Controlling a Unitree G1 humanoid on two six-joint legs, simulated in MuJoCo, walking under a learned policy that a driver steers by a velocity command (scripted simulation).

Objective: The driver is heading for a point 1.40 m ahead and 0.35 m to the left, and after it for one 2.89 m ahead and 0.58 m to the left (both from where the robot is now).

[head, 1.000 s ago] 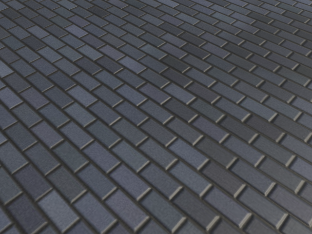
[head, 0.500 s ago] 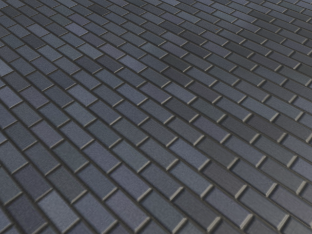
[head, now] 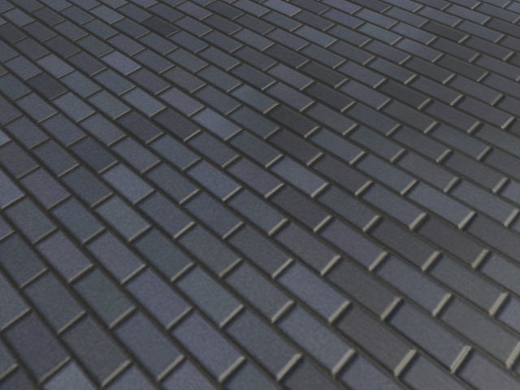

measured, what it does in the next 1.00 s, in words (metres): walks ahead, turning left: left foot, then right foot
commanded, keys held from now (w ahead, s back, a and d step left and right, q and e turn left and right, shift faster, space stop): w+q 0.76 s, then w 0.04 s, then no key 0.20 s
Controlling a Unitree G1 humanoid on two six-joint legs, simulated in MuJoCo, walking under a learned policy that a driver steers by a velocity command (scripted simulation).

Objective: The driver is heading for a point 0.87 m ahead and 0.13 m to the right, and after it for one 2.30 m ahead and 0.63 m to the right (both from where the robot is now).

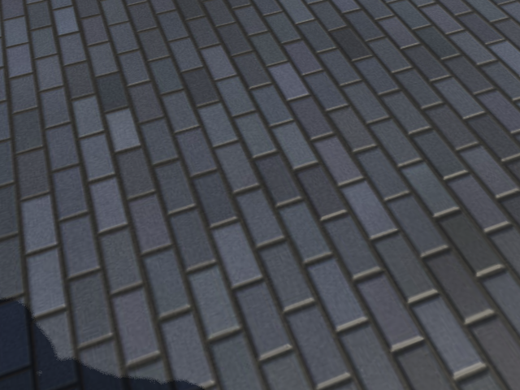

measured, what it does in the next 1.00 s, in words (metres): steps on the spot: left foot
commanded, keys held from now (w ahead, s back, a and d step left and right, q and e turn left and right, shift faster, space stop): no key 0.92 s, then w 0.08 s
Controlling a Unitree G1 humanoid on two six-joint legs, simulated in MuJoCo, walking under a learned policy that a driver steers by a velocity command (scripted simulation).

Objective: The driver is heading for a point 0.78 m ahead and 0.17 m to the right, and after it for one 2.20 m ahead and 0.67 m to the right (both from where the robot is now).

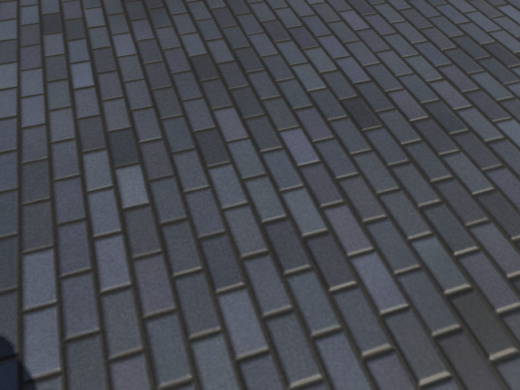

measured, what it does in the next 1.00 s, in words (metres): walks ahead: left foot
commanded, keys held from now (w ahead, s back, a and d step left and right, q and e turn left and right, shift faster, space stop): w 0.58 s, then w+e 0.14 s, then e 0.28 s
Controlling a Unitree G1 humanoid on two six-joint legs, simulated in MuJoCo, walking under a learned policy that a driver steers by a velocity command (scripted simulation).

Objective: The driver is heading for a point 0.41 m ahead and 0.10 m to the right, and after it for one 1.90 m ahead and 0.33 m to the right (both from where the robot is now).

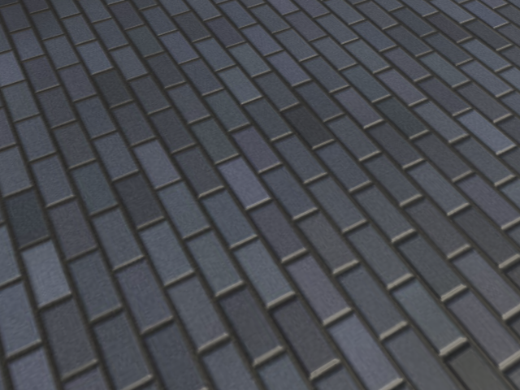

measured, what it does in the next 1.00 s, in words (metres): walks ahead, turning right: right foot, then left foot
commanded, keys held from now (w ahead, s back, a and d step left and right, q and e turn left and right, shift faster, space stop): e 0.72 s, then no key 0.28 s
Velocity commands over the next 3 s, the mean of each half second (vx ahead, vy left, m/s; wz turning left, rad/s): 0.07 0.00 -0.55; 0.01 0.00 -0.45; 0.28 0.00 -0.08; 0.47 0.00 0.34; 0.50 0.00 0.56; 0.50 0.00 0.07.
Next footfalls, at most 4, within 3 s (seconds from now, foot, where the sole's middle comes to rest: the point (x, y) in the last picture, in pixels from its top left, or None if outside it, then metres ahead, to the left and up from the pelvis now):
0.08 right None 0.18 -0.07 -0.77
0.64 left None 0.16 0.12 -0.77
1.08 right None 0.05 -0.06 -0.77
1.48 left None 0.33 0.05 -0.77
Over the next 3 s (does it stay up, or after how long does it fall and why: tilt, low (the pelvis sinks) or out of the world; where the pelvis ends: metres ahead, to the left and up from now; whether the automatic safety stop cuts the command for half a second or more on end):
stays up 0.95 -0.15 -0.01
